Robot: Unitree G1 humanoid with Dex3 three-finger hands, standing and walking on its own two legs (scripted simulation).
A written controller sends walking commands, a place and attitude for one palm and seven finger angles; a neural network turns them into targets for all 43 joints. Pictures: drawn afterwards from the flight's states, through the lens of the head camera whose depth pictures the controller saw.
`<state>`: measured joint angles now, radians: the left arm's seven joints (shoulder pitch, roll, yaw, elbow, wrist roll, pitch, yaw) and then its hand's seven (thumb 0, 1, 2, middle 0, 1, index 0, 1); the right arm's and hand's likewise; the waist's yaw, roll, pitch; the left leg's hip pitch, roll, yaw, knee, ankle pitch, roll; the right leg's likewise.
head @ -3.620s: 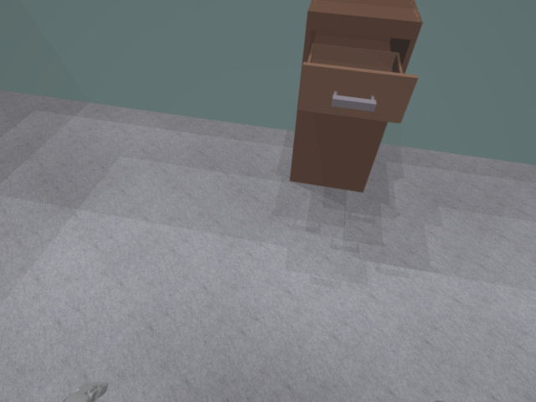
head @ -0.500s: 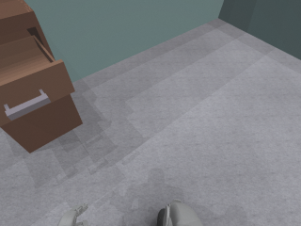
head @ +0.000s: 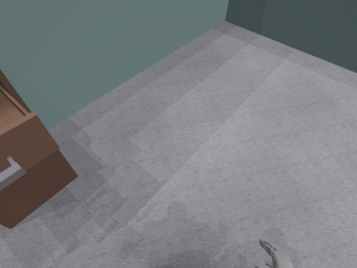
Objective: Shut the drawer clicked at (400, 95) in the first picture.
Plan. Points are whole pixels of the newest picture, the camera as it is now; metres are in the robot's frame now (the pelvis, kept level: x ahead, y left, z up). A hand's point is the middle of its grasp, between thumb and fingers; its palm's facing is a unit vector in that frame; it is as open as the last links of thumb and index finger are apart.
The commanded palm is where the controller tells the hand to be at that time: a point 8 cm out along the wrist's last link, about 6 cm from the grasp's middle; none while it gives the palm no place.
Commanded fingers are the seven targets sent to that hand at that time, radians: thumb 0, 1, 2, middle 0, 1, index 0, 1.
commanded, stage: walk to a spot facing it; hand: left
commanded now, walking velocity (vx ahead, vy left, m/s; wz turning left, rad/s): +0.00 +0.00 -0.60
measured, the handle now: out of the picture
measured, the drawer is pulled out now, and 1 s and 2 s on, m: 0.29 0.29 0.29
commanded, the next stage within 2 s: turn to face it in 1.36 s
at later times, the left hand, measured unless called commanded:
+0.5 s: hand (111, 259) +0.15 +0.18 -0.16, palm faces -0.33 -0.92 -0.21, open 7.4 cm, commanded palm none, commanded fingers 0.00 0.90 0.90 -0.20 -0.30 -0.20 -0.30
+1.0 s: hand (132, 256) +0.16 +0.14 -0.15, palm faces -0.50 -0.84 -0.19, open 7.3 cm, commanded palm none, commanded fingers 0.00 0.90 0.90 -0.20 -0.30 -0.20 -0.30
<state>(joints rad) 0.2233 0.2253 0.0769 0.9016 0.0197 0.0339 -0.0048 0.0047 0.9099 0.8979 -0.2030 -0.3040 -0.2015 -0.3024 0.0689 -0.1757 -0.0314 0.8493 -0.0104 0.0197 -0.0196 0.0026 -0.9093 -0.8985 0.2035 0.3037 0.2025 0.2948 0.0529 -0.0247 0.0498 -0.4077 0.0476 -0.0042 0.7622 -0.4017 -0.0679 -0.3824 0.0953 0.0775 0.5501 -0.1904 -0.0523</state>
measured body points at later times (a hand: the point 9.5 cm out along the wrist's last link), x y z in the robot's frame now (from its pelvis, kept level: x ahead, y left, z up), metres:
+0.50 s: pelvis +0.00 +0.02 +0.01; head +0.03 +0.02 +0.45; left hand +0.17 +0.23 -0.14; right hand -0.07 -0.23 -0.13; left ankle +0.01 +0.13 -0.73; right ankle -0.05 -0.10 -0.70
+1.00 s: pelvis +0.03 -0.01 +0.01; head +0.04 -0.01 +0.46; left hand +0.19 +0.18 -0.14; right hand -0.03 -0.28 -0.12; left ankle +0.14 +0.08 -0.70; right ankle -0.05 -0.09 -0.73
